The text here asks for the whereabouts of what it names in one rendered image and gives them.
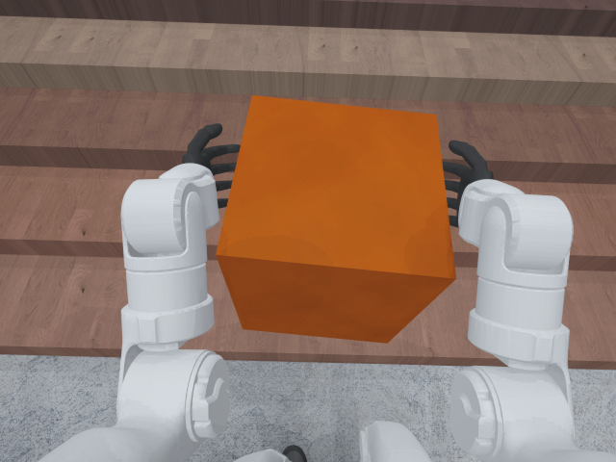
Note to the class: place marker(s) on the left robot forearm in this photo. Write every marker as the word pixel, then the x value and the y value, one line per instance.
pixel 164 223

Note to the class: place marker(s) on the right robot thigh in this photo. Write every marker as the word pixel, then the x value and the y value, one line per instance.
pixel 390 442

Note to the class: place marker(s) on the carton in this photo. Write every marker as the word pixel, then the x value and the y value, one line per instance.
pixel 337 221

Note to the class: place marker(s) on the robot left hand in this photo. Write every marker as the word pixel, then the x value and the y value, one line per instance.
pixel 197 154

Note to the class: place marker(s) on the robot left upper arm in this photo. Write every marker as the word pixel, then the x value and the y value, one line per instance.
pixel 169 402

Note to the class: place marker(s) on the robot right upper arm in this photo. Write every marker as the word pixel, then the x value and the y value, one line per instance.
pixel 504 414

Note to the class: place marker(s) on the right robot forearm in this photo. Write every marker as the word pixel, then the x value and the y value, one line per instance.
pixel 524 243

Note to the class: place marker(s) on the robot right hand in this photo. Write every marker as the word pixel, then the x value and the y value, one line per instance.
pixel 478 171

